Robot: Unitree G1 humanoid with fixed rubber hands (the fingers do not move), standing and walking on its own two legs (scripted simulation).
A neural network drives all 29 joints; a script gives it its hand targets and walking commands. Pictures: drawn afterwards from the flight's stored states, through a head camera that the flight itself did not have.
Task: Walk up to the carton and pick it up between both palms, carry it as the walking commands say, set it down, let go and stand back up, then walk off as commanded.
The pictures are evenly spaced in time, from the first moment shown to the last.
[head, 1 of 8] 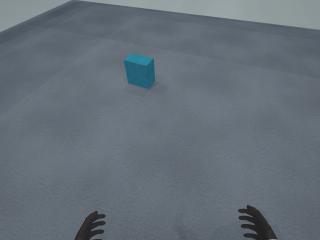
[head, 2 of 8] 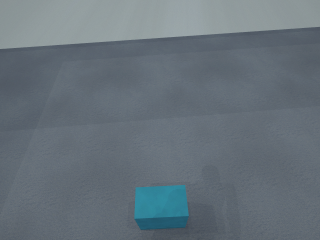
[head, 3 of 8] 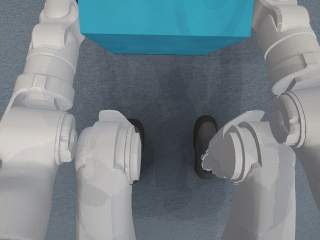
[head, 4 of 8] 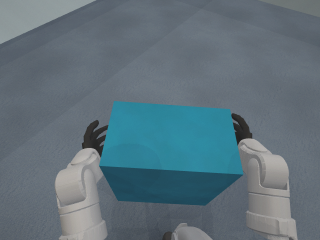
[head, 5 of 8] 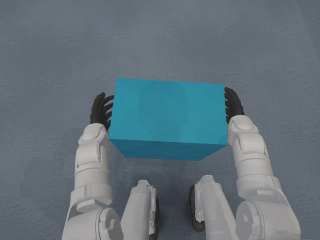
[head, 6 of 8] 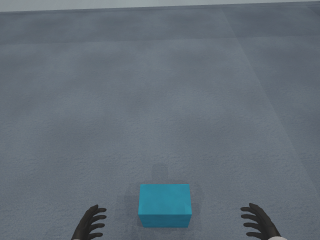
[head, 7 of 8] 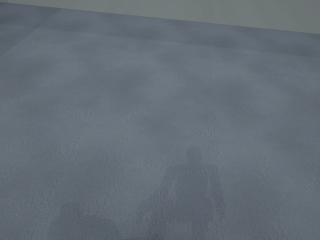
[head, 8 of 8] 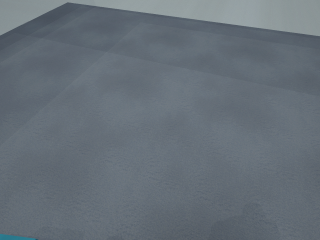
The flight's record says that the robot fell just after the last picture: no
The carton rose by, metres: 0.69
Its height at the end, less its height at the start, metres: +0.00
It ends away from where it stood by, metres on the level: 1.23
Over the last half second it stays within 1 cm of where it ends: yes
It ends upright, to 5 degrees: yes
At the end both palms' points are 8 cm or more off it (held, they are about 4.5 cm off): yes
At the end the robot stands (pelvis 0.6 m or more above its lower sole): yes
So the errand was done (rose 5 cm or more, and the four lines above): yes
